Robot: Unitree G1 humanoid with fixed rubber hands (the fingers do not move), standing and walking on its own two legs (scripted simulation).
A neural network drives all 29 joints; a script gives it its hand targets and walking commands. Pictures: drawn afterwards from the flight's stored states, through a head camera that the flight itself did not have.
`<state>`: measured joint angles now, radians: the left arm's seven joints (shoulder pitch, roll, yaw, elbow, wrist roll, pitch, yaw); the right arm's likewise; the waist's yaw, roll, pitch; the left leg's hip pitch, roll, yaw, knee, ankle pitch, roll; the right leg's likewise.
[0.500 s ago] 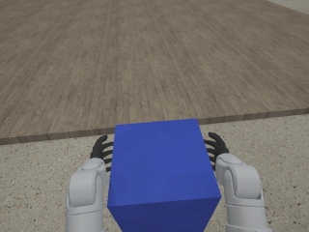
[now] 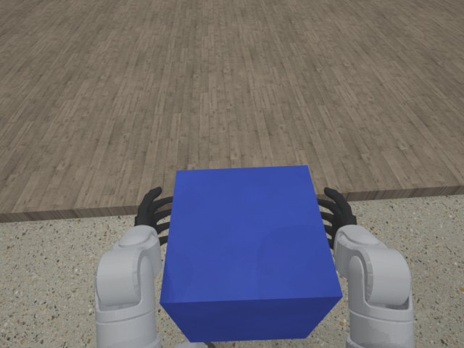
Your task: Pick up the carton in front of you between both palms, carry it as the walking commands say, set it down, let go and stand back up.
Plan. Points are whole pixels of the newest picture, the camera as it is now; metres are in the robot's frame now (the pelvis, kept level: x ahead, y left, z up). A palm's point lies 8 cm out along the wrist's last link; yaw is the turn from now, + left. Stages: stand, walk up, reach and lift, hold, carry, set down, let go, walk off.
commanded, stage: carry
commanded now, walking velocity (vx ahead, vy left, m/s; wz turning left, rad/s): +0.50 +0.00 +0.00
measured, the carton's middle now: (245, 259) +0.26 +0.01 +0.01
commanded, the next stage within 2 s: none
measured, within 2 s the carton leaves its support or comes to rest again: neither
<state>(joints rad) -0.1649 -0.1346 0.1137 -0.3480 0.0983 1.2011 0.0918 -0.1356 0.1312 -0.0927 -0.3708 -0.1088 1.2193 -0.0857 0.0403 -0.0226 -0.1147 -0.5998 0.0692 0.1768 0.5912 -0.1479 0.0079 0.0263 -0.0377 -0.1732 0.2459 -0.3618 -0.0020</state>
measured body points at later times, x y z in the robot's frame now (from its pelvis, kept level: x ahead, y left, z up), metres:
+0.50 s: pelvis +0.33 +0.02 +0.00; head +0.34 +0.04 +0.45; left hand +0.61 +0.17 +0.08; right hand +0.60 -0.13 +0.09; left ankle +0.20 +0.10 -0.74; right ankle +0.48 -0.11 -0.70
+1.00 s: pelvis +0.65 +0.00 +0.00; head +0.69 -0.01 +0.45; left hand +1.04 +0.14 +0.16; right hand +1.04 -0.16 +0.16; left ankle +0.76 +0.12 -0.69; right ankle +0.55 -0.07 -0.74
